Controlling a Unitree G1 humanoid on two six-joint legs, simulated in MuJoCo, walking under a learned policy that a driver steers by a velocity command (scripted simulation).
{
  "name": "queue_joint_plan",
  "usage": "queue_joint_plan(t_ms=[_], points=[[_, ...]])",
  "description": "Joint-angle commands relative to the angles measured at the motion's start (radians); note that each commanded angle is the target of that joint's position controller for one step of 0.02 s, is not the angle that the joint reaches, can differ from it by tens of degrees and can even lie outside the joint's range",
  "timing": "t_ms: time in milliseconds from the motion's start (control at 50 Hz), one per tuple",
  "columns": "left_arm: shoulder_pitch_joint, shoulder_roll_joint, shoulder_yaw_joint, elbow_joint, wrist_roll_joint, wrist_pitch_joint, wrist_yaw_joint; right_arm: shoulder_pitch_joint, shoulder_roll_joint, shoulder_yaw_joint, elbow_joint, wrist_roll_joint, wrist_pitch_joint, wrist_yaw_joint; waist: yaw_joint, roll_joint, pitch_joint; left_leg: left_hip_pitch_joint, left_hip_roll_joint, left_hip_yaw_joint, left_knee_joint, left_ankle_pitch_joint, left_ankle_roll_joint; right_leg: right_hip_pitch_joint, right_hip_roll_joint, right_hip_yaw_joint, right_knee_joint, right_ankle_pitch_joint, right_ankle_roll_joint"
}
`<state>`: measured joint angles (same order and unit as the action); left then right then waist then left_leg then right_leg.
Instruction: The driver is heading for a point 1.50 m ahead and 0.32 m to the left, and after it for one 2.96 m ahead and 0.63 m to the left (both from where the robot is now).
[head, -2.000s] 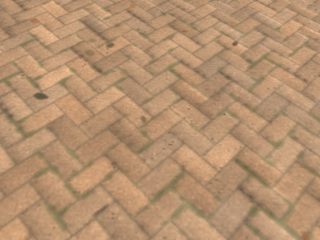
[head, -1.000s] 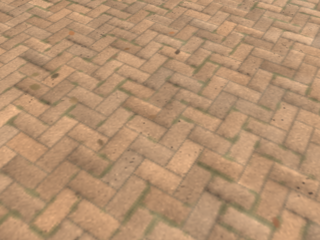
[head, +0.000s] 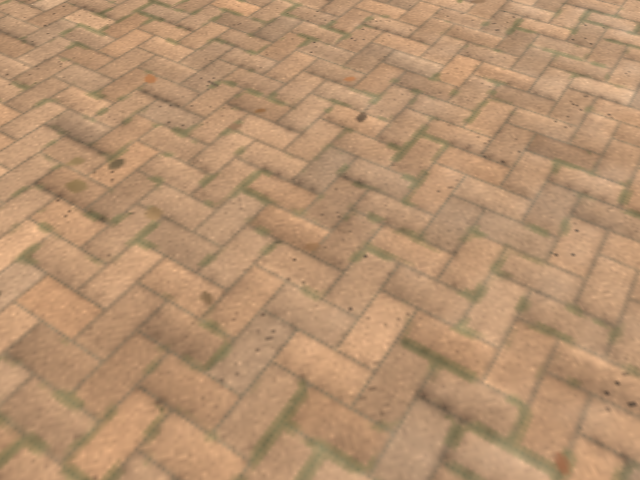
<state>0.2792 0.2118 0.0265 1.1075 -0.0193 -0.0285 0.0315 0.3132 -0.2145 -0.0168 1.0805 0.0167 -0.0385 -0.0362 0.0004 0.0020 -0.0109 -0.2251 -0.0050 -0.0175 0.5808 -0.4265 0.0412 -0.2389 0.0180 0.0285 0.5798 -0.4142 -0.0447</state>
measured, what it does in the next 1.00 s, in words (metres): walks ahead: left foot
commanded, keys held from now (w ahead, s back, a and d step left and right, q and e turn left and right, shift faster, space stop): w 1.00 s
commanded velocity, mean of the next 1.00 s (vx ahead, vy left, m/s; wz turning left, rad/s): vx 0.44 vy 0.00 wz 0.00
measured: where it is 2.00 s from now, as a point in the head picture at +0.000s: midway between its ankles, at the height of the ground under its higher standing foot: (267, 273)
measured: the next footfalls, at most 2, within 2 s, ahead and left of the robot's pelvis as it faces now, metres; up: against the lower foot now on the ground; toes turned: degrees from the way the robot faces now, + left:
left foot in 0.46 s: +0.32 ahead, +0.21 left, +0.00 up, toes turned +2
right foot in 1.06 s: +0.67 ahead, +0.01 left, +0.00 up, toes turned -2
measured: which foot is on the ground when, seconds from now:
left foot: down 0.00-0.20, up 0.22-0.44, down 0.46-1.00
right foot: down 0.00-0.44, up 0.46-1.00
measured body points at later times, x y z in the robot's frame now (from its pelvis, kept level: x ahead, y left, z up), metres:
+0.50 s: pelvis +0.20 +0.11 -0.04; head +0.20 +0.14 +0.41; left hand +0.16 +0.37 -0.19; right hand +0.35 -0.16 -0.12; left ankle +0.28 +0.21 -0.74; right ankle +0.01 -0.09 -0.66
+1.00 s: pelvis +0.44 +0.13 +0.00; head +0.47 +0.14 +0.45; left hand +0.67 +0.34 -0.10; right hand +0.36 -0.13 -0.13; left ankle +0.28 +0.21 -0.73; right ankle +0.63 +0.00 -0.71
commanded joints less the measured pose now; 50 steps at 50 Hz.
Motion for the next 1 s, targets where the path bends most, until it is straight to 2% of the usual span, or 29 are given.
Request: queue_joint_plan(t_ms=[20, 120, 160, 180, 200, 220, 260, 280, 300, 320, 340, 360, 400, 420, 440, 460, 480, 500, 520, 540, 560, 580, 600, 620, 700, 820, 920, 960, 1000], points=[[0.025, 0.098, 0.017, -0.040, -0.009, -0.042, -0.011, 0.016, -0.091, -0.018, -0.047, 0.009, -0.041, 0.012, 0.004, -0.010, 0.137, -0.125, 0.056, -0.100, -0.133, -0.225, 0.079, -0.082, -0.076, 0.128, -0.153, -0.251, -0.086], [0.092, 0.115, 0.021, -0.048, -0.022, -0.084, -0.026, 0.036, -0.074, -0.016, -0.076, 0.015, -0.089, 0.033, 0.004, -0.047, 0.135, -0.161, 0.025, -0.089, -0.029, -0.078, 0.106, -0.021, -0.103, 0.215, -0.119, -0.101, -0.142], [0.184, 0.140, 0.033, -0.032, -0.024, -0.105, -0.033, 0.050, -0.063, -0.016, -0.086, 0.013, -0.113, 0.050, 0.019, -0.073, 0.075, -0.233, -0.009, -0.038, 0.150, 0.247, 0.078, 0.104, -0.142, 0.284, -0.037, 0.207, -0.174], [0.288, 0.159, 0.044, -0.008, -0.017, -0.110, -0.036, -0.007, -0.058, -0.015, -0.108, 0.008, -0.122, 0.061, 0.067, -0.090, 0.019, -0.358, -0.034, 0.004, 0.290, 0.413, 0.044, 0.255, -0.176, 0.352, -0.043, 0.322, -0.207], [0.446, 0.183, 0.054, 0.027, -0.007, -0.106, -0.038, -0.156, -0.066, -0.012, -0.161, 0.009, -0.132, 0.070, 0.173, -0.147, -0.017, -0.603, -0.051, 0.043, 0.519, 0.380, 0.010, 0.474, -0.263, 0.496, -0.148, 0.384, -0.268], [0.479, 0.177, 0.048, 0.039, 0.002, -0.097, -0.037, -0.258, -0.075, -0.013, -0.211, 0.014, -0.134, 0.073, 0.196, -0.237, 0.034, -0.871, -0.039, 0.014, 0.731, -0.187, 0.009, 0.591, -0.402, 0.663, -0.210, 0.468, -0.327], [0.378, 0.103, 0.015, 0.014, 0.008, -0.083, -0.016, -0.367, -0.054, 0.001, -0.299, 0.047, -0.118, 0.072, 0.134, -0.154, 0.124, -1.102, 0.105, -0.096, 0.897, -0.330, 0.030, 0.567, -0.457, 0.592, -0.207, 0.443, -0.250], [0.291, 0.088, 0.003, -0.011, 0.000, -0.073, -0.005, -0.348, -0.039, 0.009, -0.324, 0.042, -0.110, 0.071, 0.081, -0.099, 0.158, -1.063, 0.159, -0.102, 0.801, -0.276, 0.029, 0.446, -0.434, 0.497, -0.272, 0.369, -0.184], [0.163, 0.089, -0.003, -0.059, -0.007, -0.064, 0.007, -0.302, -0.042, 0.014, -0.332, 0.025, -0.103, 0.070, 0.022, -0.075, 0.172, -0.886, 0.191, -0.087, 0.596, -0.156, 0.016, 0.256, -0.371, 0.382, -0.355, 0.269, -0.121], [0.021, 0.139, 0.007, -0.113, -0.007, -0.056, 0.017, -0.238, -0.040, 0.022, -0.319, 0.009, -0.096, 0.078, -0.031, -0.071, 0.155, -0.536, 0.172, -0.038, 0.357, 0.053, -0.005, -0.018, -0.270, 0.237, -0.421, 0.176, -0.082], [-0.002, 0.202, 0.026, -0.130, -0.005, -0.056, 0.018, -0.161, -0.054, 0.014, -0.284, -0.003, -0.088, 0.086, -0.047, -0.092, 0.086, -0.151, 0.104, 0.029, 0.242, 0.300, -0.030, -0.219, -0.182, 0.129, -0.453, 0.135, -0.062], [0.033, 0.248, 0.039, -0.126, 0.004, -0.062, 0.013, -0.084, -0.100, -0.012, -0.249, 0.005, -0.072, 0.083, -0.076, -0.122, 0.047, 0.033, 0.038, 0.089, 0.255, 0.389, -0.056, -0.258, -0.177, 0.104, -0.478, 0.119, -0.066], [0.051, 0.250, 0.042, -0.109, -0.004, -0.061, 0.003, 0.055, -0.162, -0.055, -0.209, 0.012, -0.041, 0.057, -0.164, -0.123, 0.012, 0.143, -0.007, 0.122, 0.219, 0.280, -0.051, -0.150, -0.155, 0.035, -0.305, 0.350, -0.030], [0.069, 0.217, 0.035, -0.102, -0.002, -0.055, -0.003, 0.143, -0.184, -0.076, -0.185, 0.013, -0.035, 0.047, -0.216, -0.080, -0.027, 0.216, -0.028, 0.146, 0.168, 0.236, -0.032, -0.104, -0.132, -0.003, -0.102, 0.523, -0.001], [0.075, 0.170, 0.025, -0.109, 0.017, -0.051, -0.002, 0.260, -0.213, -0.094, -0.145, 0.012, -0.029, 0.043, -0.273, 0.008, -0.061, 0.319, -0.008, 0.117, 0.131, 0.239, -0.015, -0.154, -0.113, -0.015, 0.176, 0.525, 0.033], [0.119, 0.011, -0.012, -0.141, 0.049, -0.055, -0.003, 0.293, -0.281, -0.086, -0.119, -0.003, -0.029, 0.044, -0.188, 0.367, -0.054, 0.280, 0.199, -0.276, -0.017, 0.062, 0.046, -0.303, 0.004, -0.016, 0.657, -0.120, 0.067], [0.329, -0.087, -0.025, -0.142, 0.000, -0.085, -0.005, 0.230, -0.285, -0.061, -0.153, -0.022, -0.048, 0.061, -0.050, 0.559, -0.152, 0.313, 0.380, -0.894, -0.398, -0.071, 0.187, -0.436, 0.101, 0.143, 0.908, -0.216, 0.032], [0.283, -0.003, -0.008, -0.152, -0.043, -0.100, -0.012, 0.123, -0.220, -0.050, -0.166, -0.006, -0.066, 0.082, -0.019, 0.325, -0.040, 0.230, 0.419, -0.976, -0.489, -0.248, 0.201, -0.530, 0.037, 0.126, 0.983, -0.082, 0.010], [0.161, 0.038, -0.006, -0.191, -0.037, -0.101, -0.013, 0.030, -0.178, -0.042, -0.184, 0.001, -0.080, 0.094, -0.024, 0.166, 0.038, 0.114, 0.401, -0.797, -0.436, -0.211, 0.177, -0.550, -0.037, 0.081, 0.957, 0.040, -0.023], [0.084, 0.069, 0.001, -0.206, -0.015, -0.091, -0.003, -0.063, -0.175, -0.040, -0.196, -0.016, -0.087, 0.098, -0.008, 0.040, 0.053, -0.011, 0.350, -0.612, -0.394, -0.089, 0.149, -0.478, -0.104, 0.076, 0.879, 0.149, -0.035], [0.066, 0.108, 0.018, -0.211, 0.000, -0.075, 0.001, -0.110, -0.161, -0.038, -0.197, -0.035, -0.089, 0.097, 0.014, 0.050, 0.031, -0.082, 0.285, -0.461, -0.375, -0.021, 0.128, -0.407, -0.141, 0.081, 0.790, 0.195, -0.042], [0.081, 0.128, 0.028, -0.213, -0.002, -0.060, -0.005, -0.120, -0.133, -0.031, -0.188, -0.040, -0.088, 0.091, 0.037, 0.115, 0.026, -0.099, 0.243, -0.369, -0.394, 0.026, 0.119, -0.358, -0.160, 0.085, 0.718, 0.219, -0.045], [0.083, 0.132, 0.034, -0.210, -0.004, -0.051, -0.008, -0.088, -0.110, -0.025, -0.168, -0.036, -0.090, 0.082, 0.038, 0.137, 0.030, -0.090, 0.220, -0.313, -0.419, 0.079, 0.127, -0.343, -0.162, 0.075, 0.662, 0.228, -0.045], [0.070, 0.128, 0.036, -0.209, -0.002, -0.046, -0.009, -0.043, -0.102, -0.023, -0.147, -0.030, -0.091, 0.073, 0.033, 0.111, 0.041, -0.068, 0.207, -0.269, -0.441, 0.130, 0.138, -0.357, -0.159, 0.059, 0.622, 0.246, -0.042], [-0.098, 0.107, 0.040, -0.256, 0.014, -0.051, -0.012, 0.070, -0.142, -0.035, -0.115, -0.024, -0.084, 0.042, -0.008, 0.007, 0.059, 0.100, 0.237, -0.215, -0.478, 0.289, 0.159, -0.540, -0.160, 0.047, 0.395, 0.379, -0.003], [-0.290, 0.084, 0.037, -0.309, 0.005, -0.063, -0.036, 0.144, -0.141, -0.034, -0.099, -0.014, -0.065, 0.019, -0.065, 0.044, 0.091, 0.162, 0.196, -0.089, -0.509, 0.373, 0.126, -0.520, -0.122, -0.012, 0.101, 0.572, 0.033], [-0.425, 0.067, 0.021, -0.358, -0.002, -0.079, -0.064, 0.228, -0.141, -0.038, -0.066, -0.013, -0.038, 0.019, -0.110, 0.046, 0.135, 0.325, 0.222, -0.062, -0.452, 0.487, 0.138, -0.554, -0.093, -0.045, -0.038, 0.514, 0.021], [-0.466, 0.067, 0.016, -0.381, -0.006, -0.088, -0.078, 0.242, -0.152, -0.044, -0.059, -0.012, -0.027, 0.017, -0.111, 0.059, 0.143, 0.384, 0.246, -0.063, -0.407, 0.581, 0.142, -0.552, -0.078, -0.059, -0.074, 0.451, 0.004], [-0.437, 0.088, 0.022, -0.385, -0.008, -0.095, -0.087, 0.215, -0.171, -0.051, -0.067, -0.012, -0.022, 0.015, -0.072, 0.088, 0.111, 0.406, 0.255, -0.052, -0.333, 0.805, 0.129, -0.452, -0.044, -0.083, -0.104, 0.386, -0.026]])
